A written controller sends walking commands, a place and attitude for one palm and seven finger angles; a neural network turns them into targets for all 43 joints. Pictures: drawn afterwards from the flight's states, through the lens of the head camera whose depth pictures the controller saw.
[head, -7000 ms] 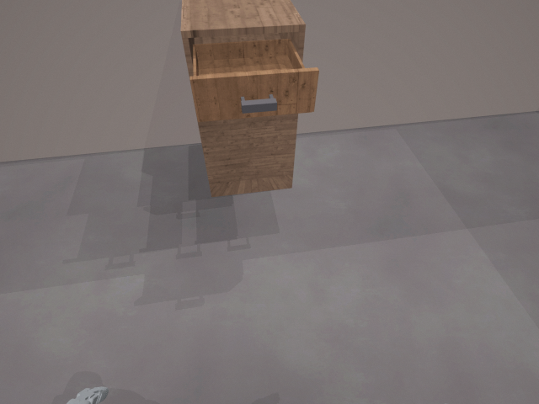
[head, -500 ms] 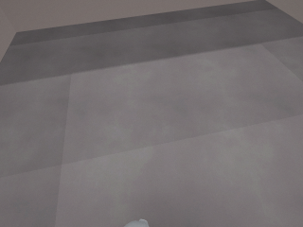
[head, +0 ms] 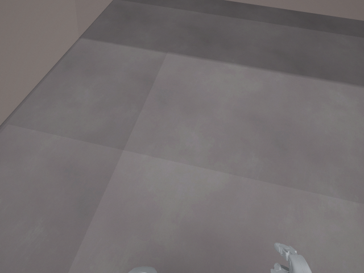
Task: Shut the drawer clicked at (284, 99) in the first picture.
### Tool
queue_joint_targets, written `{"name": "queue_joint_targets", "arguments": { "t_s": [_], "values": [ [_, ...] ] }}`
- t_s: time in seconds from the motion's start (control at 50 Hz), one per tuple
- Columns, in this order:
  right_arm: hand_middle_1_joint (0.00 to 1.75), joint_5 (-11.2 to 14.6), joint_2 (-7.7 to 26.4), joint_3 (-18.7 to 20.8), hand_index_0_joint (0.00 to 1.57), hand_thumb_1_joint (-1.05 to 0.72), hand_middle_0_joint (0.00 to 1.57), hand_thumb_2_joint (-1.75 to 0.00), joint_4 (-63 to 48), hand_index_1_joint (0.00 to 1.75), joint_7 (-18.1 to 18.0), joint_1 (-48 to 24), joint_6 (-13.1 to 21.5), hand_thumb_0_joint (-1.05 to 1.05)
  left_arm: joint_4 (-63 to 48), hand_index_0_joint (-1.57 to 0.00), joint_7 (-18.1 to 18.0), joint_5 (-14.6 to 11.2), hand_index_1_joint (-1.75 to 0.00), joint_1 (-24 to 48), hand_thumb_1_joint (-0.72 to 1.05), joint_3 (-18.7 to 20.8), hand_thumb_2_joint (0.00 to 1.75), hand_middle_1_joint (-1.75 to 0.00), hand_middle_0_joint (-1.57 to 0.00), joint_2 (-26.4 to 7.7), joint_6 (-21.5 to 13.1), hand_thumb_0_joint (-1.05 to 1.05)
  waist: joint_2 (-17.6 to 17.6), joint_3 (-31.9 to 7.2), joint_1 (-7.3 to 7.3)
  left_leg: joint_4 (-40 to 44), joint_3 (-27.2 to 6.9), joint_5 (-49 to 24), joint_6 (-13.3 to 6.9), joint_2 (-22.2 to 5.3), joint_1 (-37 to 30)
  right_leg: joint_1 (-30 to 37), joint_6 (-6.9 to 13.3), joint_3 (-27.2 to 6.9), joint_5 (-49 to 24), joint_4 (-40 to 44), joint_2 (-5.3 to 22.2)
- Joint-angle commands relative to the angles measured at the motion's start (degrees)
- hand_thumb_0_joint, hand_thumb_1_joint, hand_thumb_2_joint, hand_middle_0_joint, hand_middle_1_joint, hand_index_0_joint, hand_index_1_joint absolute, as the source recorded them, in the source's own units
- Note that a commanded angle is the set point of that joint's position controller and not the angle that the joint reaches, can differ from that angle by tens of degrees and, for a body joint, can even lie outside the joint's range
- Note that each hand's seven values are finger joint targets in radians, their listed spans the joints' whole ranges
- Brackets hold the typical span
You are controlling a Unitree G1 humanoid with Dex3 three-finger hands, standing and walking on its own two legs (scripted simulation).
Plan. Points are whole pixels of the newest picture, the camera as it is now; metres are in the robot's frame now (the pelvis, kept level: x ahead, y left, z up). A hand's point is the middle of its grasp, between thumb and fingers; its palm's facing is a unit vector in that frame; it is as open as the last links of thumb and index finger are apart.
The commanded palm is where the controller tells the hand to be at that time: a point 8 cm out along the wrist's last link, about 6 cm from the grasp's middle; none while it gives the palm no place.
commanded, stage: turn to face it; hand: left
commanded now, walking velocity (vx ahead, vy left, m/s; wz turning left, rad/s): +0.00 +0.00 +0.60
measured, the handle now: out of the picture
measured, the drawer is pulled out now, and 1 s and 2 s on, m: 0.28 0.28 0.28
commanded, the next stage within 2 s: none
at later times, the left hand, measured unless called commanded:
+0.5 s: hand (94, 258) +0.14 +0.22 -0.12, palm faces +0.26 -0.93 -0.26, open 7.3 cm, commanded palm none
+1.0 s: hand out of the picture -0.08 +0.20 -0.17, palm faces +0.62 -0.74 -0.26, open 7.3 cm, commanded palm none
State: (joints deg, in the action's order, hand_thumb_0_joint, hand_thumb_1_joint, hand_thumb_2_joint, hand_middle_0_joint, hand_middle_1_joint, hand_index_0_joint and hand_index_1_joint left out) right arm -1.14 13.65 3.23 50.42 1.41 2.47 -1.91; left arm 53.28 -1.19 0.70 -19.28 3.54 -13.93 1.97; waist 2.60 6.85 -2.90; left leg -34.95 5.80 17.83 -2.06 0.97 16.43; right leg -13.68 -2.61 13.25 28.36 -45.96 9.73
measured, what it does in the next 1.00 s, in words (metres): steps on the spot, turning left: right foot, then left foot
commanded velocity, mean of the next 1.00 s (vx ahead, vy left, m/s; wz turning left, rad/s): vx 0.00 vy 0.00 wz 0.60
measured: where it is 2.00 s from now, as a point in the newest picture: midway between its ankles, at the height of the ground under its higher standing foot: outside the picture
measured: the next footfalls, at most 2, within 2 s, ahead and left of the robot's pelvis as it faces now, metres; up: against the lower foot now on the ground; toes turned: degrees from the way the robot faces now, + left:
right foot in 0.52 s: +0.12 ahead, -0.12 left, +0.00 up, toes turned +16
left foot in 0.98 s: +0.00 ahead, +0.12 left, +0.00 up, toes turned +41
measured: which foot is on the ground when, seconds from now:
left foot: down 0.00-0.52, up 0.54-0.96, down 0.98-1.00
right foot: up 0.00-0.50, down 0.52-0.98, up 1.00-1.00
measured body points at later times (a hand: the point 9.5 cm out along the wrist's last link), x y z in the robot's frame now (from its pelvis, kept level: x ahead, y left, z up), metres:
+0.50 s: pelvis +0.04 -0.01 +0.02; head +0.08 -0.01 +0.46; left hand +0.13 +0.27 -0.10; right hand +0.12 -0.26 -0.13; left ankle -0.01 +0.09 -0.72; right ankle +0.08 -0.14 -0.71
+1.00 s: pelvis +0.02 +0.01 +0.00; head +0.05 +0.05 +0.45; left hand -0.11 +0.24 -0.15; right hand +0.28 -0.15 -0.12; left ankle -0.03 +0.09 -0.73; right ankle +0.08 -0.14 -0.71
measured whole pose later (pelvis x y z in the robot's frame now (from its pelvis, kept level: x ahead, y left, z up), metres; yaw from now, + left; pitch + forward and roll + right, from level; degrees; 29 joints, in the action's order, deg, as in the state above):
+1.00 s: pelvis +0.02 +0.01 +0.00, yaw +36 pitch +0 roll +0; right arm -1.0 15.1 4.5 51.6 1.7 7.3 -2.3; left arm 51.9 -1.2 0.9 -15.9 3.8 -15.0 2.7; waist 2.6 5.4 -1.4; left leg -36.8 4.4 18.7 -0.4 -0.8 18.0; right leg -15.1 -4.1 14.0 25.9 -42.7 11.9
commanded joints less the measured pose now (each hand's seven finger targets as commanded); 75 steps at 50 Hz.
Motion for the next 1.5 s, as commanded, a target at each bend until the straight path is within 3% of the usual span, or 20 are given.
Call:
{"name": "queue_joint_targets", "arguments": {
  "t_s": [0.0,0.1,0.36,0.46,0.48,0.5,0.52,0.54,0.58,0.62,0.86,0.92,0.94,0.96,0.98,1.06,1.12,1.22,1.36,1.48],
  "values": [
    [0.3,1.0,15.0,3.8,0.2,-0.9,0.2,-0.9,0.1,0.3,-1.6,15.2,0.9,0.0,-9.0,-0.2,-0.6,0.1,-0.3,7.1,0.9,1.4,0.9,-0.3,-0.2,-6.8,-0.8,0.0,-11.8,-16.1,8.05,9.3,-21.2,-58.8,-11.6,-22.8,-24.8,-21.6,-2.2,-12.1,5.1,-26.8,-1.3],
    [0.3,0.6,10.4,2.2,0.2,-0.9,0.2,-0.9,-2.5,0.3,-1.9,5.6,1.8,0.0,-5.8,-0.2,0.3,0.2,-0.3,4.7,0.9,1.8,0.9,-0.3,-0.2,-6.2,-0.1,0.0,-10.6,-6.9,2.51,13.5,-14.6,-44.0,-6.2,-12.8,-9.7,-16.8,-3.6,-12.4,-6.4,-22.9,-2.7],
    [0.3,-0.1,11.0,3.5,0.2,-0.9,0.2,-0.9,-1.0,0.3,-2.1,13.2,1.3,0.0,-10.7,-0.2,-0.2,-0.4,-0.3,16.3,0.9,0.9,0.9,-0.3,-0.2,-4.9,-0.7,0.0,-11.5,-8.0,5.4,11.6,-27.9,-38.7,-8.6,-12.0,-11.0,-14.5,-3.5,-14.0,-3.9,-4.0,-7.0],
    [0.3,0.4,10.6,3.8,0.2,-0.9,0.2,-0.9,-1.5,0.3,-2.2,11.2,1.1,0.0,-9.3,-0.2,-0.5,-0.9,-0.3,9.3,0.9,0.9,0.9,-0.3,-0.2,-5.7,-2.3,0.0,-9.3,-12.3,2.03,4.0,-29.0,-35.3,-4.3,-7.9,-5.3,3.2,-2.1,-13.5,-16.8,20.9,-8.2],
    [0.3,1.0,8.1,3.5,0.2,-0.9,0.2,-0.9,-1.5,0.3,-1.9,12.5,1.3,0.0,-8.7,-0.2,-0.8,-0.5,-0.3,7.3,0.9,1.5,0.9,-0.3,-0.2,-8.6,-3.1,0.0,-3.6,-13.8,1.45,-0.8,-26.6,-22.9,-0.9,-5.3,3.7,15.4,-0.7,-18.1,-25.5,27.0,-2.3],
    [0.3,1.3,3.7,2.8,0.2,-0.9,0.2,-0.9,-2.3,0.3,-1.7,14.8,1.5,0.0,-8.4,-0.2,-1.4,0.2,-0.3,5.7,0.9,2.6,0.9,-0.3,-0.2,-13.8,-3.4,0.0,14.3,-16.5,1.16,-14.1,-15.2,11.3,4.0,2.9,16.5,25.7,5.5,-32.8,-40.9,26.2,15.0],
    [0.3,0.7,6.7,3.5,0.2,-0.9,0.2,-0.9,-3.0,0.3,-2.0,13.5,0.9,0.0,-8.4,-0.2,-1.4,0.2,-0.3,3.7,0.9,2.3,0.9,-0.3,-0.2,-14.0,-2.9,0.0,10.6,-15.8,0.68,-25.6,-12.1,20.1,4.8,2.9,15.8,17.0,11.7,-34.4,-47.0,25.1,21.3],
    [0.3,0.4,6.5,3.7,0.2,-0.9,0.2,-0.9,-2.7,0.3,-1.6,14.0,0.4,0.0,-9.2,-0.2,-1.3,0.2,-0.3,5.9,0.9,1.7,0.9,-0.3,-0.2,-12.5,-2.7,0.0,4.9,-12.3,2.1,-32.7,-12.2,15.7,4.7,1.3,14.7,10.4,12.6,-28.7,-41.3,25.7,17.9],
    [0.3,0.2,6.2,3.9,0.2,-0.9,0.2,-0.9,-0.4,0.3,-0.8,13.9,-0.9,0.0,-10.0,-0.2,-1.3,-0.1,-0.3,11.9,0.9,1.0,0.9,-0.3,-0.2,-8.5,-2.4,0.0,7.3,-6.9,4.67,-37.3,-11.2,9.4,5.3,-1.4,15.4,3.7,9.2,-22.9,-30.5,28.2,11.9],
    [0.3,0.1,5.6,3.4,0.2,-0.9,0.2,-0.9,0.4,0.3,0.0,13.8,-1.3,0.0,-9.8,-0.2,-0.9,0.0,-0.3,12.1,0.9,0.3,0.9,-0.3,-0.2,-6.6,-2.9,0.0,7.6,-4.6,5.11,-38.2,-8.8,3.9,6.3,-2.0,16.0,3.3,7.6,-14.8,-35.2,27.3,8.1],
    [0.3,0.7,3.8,1.7,0.2,-0.9,0.2,-0.9,-2.8,0.3,0.6,3.4,-0.6,0.0,-6.1,-0.2,-0.7,1.2,-0.3,3.6,0.9,2.3,0.9,-0.3,-0.2,-11.1,-1.8,0.0,11.7,-7.1,0.27,-10.5,-0.4,7.3,5.5,-2.3,7.4,8.8,9.3,-7.0,-41.2,21.3,11.7],
    [0.3,0.4,6.1,2.1,0.2,-0.9,0.2,-0.9,-2.0,0.3,0.3,8.6,0.3,0.0,-5.6,-0.2,-0.5,0.5,-0.3,4.2,0.9,2.7,0.9,-0.3,-0.2,-11.2,-1.2,0.0,6.5,-10.5,3.46,6.2,0.1,-4.5,4.3,-1.7,-4.5,5.2,4.9,-3.0,-36.3,11.0,10.8],
    [0.3,0.2,10.6,3.2,0.2,-0.9,0.2,-0.9,-1.1,0.3,0.2,13.4,1.0,0.0,-6.3,-0.2,-0.2,0.0,-0.3,3.9,0.9,2.4,0.9,-0.3,-0.2,-9.3,-0.9,0.0,-4.3,-14.2,6.28,11.7,-8.3,-14.9,1.8,-7.3,-15.2,-3.4,1.6,-1.4,-25.5,-1.0,7.3],
    [0.3,0.2,17.5,4.9,0.2,-0.9,0.2,-0.9,-0.8,0.3,-0.3,17.2,1.4,0.0,-9.0,-0.2,0.2,-0.3,-0.3,5.6,0.9,1.4,0.9,-0.3,-0.2,-4.9,-0.8,0.0,-22.9,-14.8,8.26,13.7,-30.0,-41.8,-5.4,-23.6,-20.9,-20.0,-3.3,-2.6,10.4,-15.0,-1.7],
    [0.3,0.7,18.3,4.9,0.2,-0.9,0.2,-0.9,0.5,0.3,-0.6,19.7,0.8,0.0,-10.1,-0.2,-0.3,0.3,-0.3,8.5,0.9,0.9,0.9,-0.3,-0.2,-6.3,0.0,0.0,-16.8,-15.6,8.78,12.1,-28.0,-45.8,-8.8,-25.7,-19.7,-20.4,-2.4,-9.6,11.0,-20.4,-1.5],
    [0.3,0.2,11.4,2.5,0.2,-0.9,0.2,-0.9,-2.4,0.3,-2.1,8.2,1.2,0.0,-6.6,-0.2,0.2,0.2,-0.3,8.3,0.9,1.8,0.9,-0.3,-0.2,-6.8,0.1,0.0,-14.1,-8.1,4.27,14.1,-19.3,-33.0,-6.6,-15.3,-9.5,-19.9,-2.5,-13.2,-3.5,-24.1,-1.4],
    [0.3,0.4,10.9,2.4,0.2,-0.9,0.2,-0.9,-3.2,0.3,-1.9,6.7,1.5,0.0,-5.3,-0.2,0.5,0.3,-0.3,5.7,0.9,1.8,0.9,-0.3,-0.2,-6.7,0.2,0.0,-10.5,-8.5,3.04,16.1,-17.9,-25.1,-5.9,-12.8,-7.2,-16.9,-3.0,-12.8,-7.7,-21.6,-2.7],
    [0.3,0.3,10.8,2.8,0.2,-0.9,0.2,-0.9,-2.5,0.3,-1.7,9.4,1.2,0.0,-6.5,-0.2,0.1,0.3,-0.3,8.6,0.9,1.8,0.9,-0.3,-0.2,-6.4,0.1,0.0,-9.1,-7.1,4.22,18.1,-23.5,-16.6,-7.1,-12.6,-6.8,-17.0,-3.4,-13.5,-7.7,-15.7,-3.9],
    [0.3,-0.2,11.0,3.5,0.2,-0.9,0.2,-0.9,-1.6,0.3,-1.9,12.5,0.8,0.0,-9.2,-0.2,-0.4,-0.2,-0.3,13.2,0.9,1.2,0.9,-0.3,-0.2,-5.1,-0.6,0.0,-11.1,-9.3,5.59,14.4,-30.9,-25.1,-8.9,-12.5,-9.9,-14.8,-2.7,-14.5,-2.8,-4.7,-6.7],
    [0.3,0.3,10.0,3.9,0.2,-0.9,0.2,-0.9,-2.5,0.3,-1.7,9.3,0.3,0.0,-8.1,-0.2,-0.9,-0.8,-0.3,6.2,0.9,1.4,0.9,-0.3,-0.2,-5.9,-1.7,0.0,-9.5,-11.7,1.87,8.6,-32.1,-23.1,-4.8,-7.4,1.4,5.9,-1.3,-13.4,-14.0,19.4,-9.2]
  ]
}}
